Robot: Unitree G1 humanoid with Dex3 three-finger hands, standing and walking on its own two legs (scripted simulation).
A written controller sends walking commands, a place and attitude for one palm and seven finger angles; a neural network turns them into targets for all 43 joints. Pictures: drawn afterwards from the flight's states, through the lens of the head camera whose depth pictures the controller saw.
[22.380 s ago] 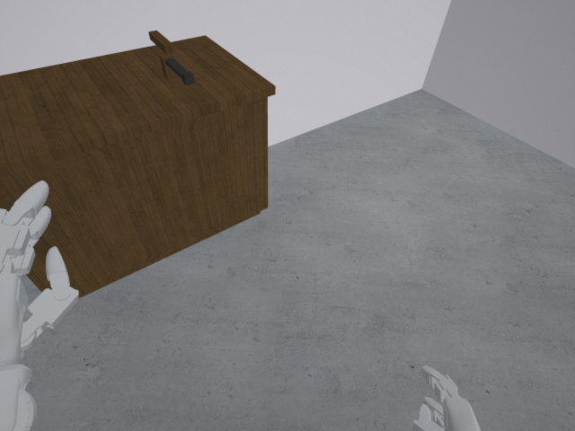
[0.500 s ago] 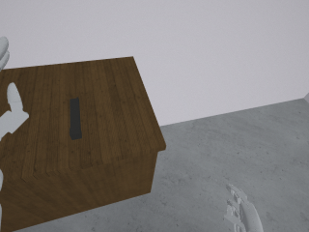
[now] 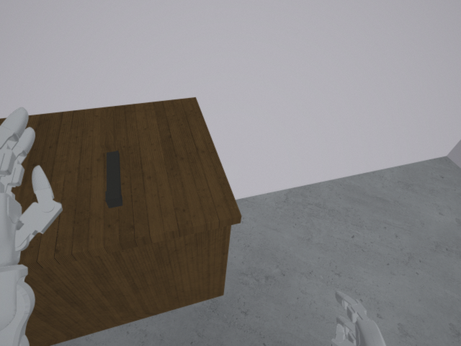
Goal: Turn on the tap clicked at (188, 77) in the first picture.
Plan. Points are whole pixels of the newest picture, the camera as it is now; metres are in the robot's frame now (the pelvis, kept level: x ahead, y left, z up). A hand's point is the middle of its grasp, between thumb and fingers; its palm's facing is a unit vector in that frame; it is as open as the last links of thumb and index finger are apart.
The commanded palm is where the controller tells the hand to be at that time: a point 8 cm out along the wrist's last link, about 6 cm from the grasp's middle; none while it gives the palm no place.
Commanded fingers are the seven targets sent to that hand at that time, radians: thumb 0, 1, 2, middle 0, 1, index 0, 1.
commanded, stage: come to a stop and stand still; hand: left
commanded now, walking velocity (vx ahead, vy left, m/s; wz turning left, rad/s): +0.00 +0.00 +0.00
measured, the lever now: (114, 198) +0.38 +0.29 -0.01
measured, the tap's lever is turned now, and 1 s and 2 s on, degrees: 0 0 0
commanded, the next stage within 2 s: look again from close up in 0.60 s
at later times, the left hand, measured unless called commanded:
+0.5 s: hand (63, 207) +0.23 +0.26 +0.17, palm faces +0.40 -0.86 -0.33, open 7.4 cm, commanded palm +0.18 +0.29 +0.18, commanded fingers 0.00 0.90 0.90 -0.20 -0.30 -0.20 -0.30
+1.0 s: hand (54, 211) +0.23 +0.27 +0.16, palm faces +0.41 -0.85 -0.33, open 7.4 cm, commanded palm +0.17 +0.30 +0.18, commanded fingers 0.00 0.90 0.90 -0.20 -0.30 -0.20 -0.30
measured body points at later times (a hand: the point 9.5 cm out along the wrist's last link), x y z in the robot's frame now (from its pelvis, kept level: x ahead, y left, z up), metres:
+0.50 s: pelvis +0.02 +0.01 +0.00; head +0.02 +0.03 +0.45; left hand +0.20 +0.30 +0.19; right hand +0.20 -0.21 -0.06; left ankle +0.00 +0.09 -0.74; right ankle +0.07 -0.11 -0.74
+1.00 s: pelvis +0.01 +0.02 +0.00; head +0.02 +0.04 +0.45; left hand +0.20 +0.31 +0.18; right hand +0.19 -0.20 -0.07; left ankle +0.00 +0.09 -0.74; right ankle +0.07 -0.11 -0.74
